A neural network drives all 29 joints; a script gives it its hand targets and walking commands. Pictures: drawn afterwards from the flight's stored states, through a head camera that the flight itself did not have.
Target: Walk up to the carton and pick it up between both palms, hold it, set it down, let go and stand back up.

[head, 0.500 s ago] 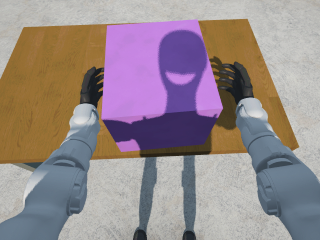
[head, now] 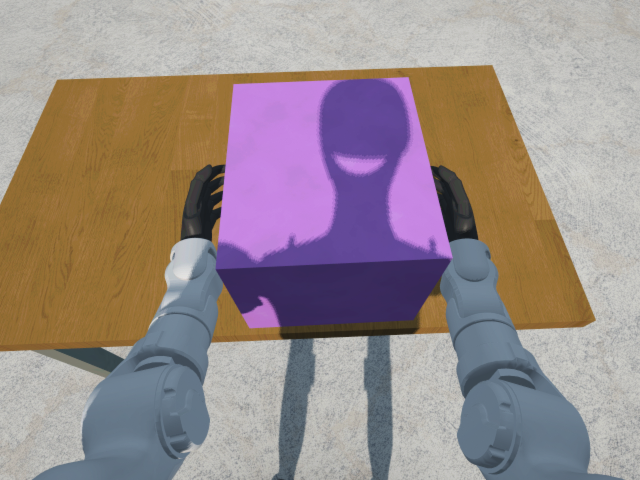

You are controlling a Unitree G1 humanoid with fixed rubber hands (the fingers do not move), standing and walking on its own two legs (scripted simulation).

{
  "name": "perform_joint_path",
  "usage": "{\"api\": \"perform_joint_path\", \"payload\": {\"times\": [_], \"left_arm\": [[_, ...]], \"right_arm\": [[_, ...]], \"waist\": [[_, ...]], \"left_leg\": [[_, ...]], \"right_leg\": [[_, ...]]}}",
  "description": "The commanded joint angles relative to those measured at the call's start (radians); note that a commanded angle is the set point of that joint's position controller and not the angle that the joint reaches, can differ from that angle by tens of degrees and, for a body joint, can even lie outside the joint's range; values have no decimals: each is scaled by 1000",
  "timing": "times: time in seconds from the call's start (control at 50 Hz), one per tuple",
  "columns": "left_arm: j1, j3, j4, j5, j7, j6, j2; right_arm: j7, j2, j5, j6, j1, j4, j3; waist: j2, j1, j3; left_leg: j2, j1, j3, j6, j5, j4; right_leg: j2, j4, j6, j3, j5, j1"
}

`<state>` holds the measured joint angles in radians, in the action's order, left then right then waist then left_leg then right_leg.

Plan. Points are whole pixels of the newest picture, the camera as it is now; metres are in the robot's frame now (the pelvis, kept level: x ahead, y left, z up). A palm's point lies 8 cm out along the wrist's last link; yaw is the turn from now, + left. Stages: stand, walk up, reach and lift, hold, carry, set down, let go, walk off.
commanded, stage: reach and lift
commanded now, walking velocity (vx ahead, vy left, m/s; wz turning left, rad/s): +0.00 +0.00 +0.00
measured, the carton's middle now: (326, 206) +0.48 -0.01 +0.00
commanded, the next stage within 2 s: none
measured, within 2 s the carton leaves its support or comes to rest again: leaves its support in 1.72 s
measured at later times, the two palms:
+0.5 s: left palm (199, 233) +0.43 +0.16 +0.02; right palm (457, 234) +0.42 -0.17 +0.02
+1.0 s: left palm (197, 235) +0.42 +0.16 +0.02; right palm (456, 237) +0.41 -0.17 +0.02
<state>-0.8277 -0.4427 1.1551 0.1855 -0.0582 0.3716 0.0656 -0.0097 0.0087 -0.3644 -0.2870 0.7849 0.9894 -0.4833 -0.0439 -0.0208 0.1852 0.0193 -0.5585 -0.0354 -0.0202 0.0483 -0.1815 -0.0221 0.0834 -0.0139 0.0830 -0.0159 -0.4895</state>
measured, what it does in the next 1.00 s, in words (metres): stands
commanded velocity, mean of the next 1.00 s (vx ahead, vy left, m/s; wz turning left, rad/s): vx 0.00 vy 0.00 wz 0.00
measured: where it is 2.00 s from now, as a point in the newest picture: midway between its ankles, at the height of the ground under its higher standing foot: outside the picture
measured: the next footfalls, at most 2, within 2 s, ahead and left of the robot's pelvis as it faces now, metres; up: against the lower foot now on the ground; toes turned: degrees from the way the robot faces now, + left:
none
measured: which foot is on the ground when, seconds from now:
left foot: down 0.00-1.00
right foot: down 0.00-1.00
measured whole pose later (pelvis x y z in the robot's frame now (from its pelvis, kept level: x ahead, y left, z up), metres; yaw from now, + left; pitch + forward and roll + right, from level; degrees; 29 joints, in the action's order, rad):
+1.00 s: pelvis +0.00 +0.00 +0.00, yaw +2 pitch +22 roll -1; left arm -0.81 -0.48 1.09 0.26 -0.06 0.32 0.03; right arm 0.00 -0.04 -0.45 -0.27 0.74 0.90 -0.55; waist -0.04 -0.03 0.14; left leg 0.02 -0.51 -0.06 -0.03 0.03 -0.16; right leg -0.02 0.07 -0.01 0.11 -0.01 -0.43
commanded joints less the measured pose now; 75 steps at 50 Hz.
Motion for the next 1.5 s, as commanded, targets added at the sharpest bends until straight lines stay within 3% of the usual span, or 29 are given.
{"api": "perform_joint_path", "payload": {"times": [0.0, 0.32, 0.58, 1.1, 1.34, 1.48], "left_arm": [[-402, 215, -69, 84, 130, 27, -379], [-393, 236, -102, 132, 141, 1, -486], [-419, 236, -117, 139, 144, -17, -502], [-455, 232, -107, 149, 140, -27, -527], [-538, 249, -38, 120, 155, 42, -591], [-533, 271, -49, 123, 130, 37, -600]], "right_arm": [[79, -404, -43, -44, 424, -51, 238], [100, -491, -84, -40, 405, -73, 239], [104, -504, -115, -32, 418, -100, 217], [97, -536, -135, -33, 426, -104, 219], [67, -582, -175, -176, 469, -75, 297], [78, -508, -167, -209, 509, -77, 285]], "waist": [[22, -7, 659], [4, -10, 653], [2, -18, 641], [2, -22, 643], [59, -47, 792], [-9, -23, 826]], "left_leg": [[-62, 197, 51, -26, -456, -71], [-54, 276, 33, -35, -462, -71], [-50, 295, 22, -38, -411, -59], [-44, 272, 13, -27, -376, -49], [-37, 54, 27, 9, -462, -41], [-17, 327, -2, -52, -478, -73]], "right_leg": [[55, 202, -11, -10, 636, 575], [54, 170, -6, 7, 585, 544], [50, 153, -9, 19, 512, 521], [43, 155, -10, 22, 498, 531], [6, 225, -24, -22, 793, 715], [47, 153, -12, 24, 544, 418]]}}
